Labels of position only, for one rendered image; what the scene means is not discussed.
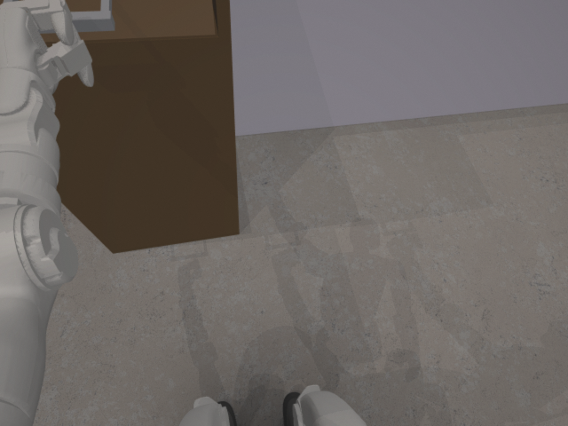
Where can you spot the handle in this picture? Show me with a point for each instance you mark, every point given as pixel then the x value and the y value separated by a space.
pixel 90 21

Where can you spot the robot left hand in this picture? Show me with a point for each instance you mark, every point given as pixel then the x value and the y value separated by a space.
pixel 21 45

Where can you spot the robot left forearm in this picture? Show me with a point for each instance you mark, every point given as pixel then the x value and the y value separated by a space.
pixel 29 152

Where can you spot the cabinet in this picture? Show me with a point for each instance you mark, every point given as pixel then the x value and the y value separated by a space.
pixel 148 154

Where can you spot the drawer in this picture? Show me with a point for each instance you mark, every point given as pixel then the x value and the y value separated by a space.
pixel 147 18

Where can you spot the robot right thigh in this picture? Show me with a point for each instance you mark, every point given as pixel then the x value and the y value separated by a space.
pixel 324 408

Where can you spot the left robot upper arm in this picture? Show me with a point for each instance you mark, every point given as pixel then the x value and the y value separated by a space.
pixel 36 258

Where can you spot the left robot shin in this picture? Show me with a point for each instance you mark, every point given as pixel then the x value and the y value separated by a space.
pixel 203 401

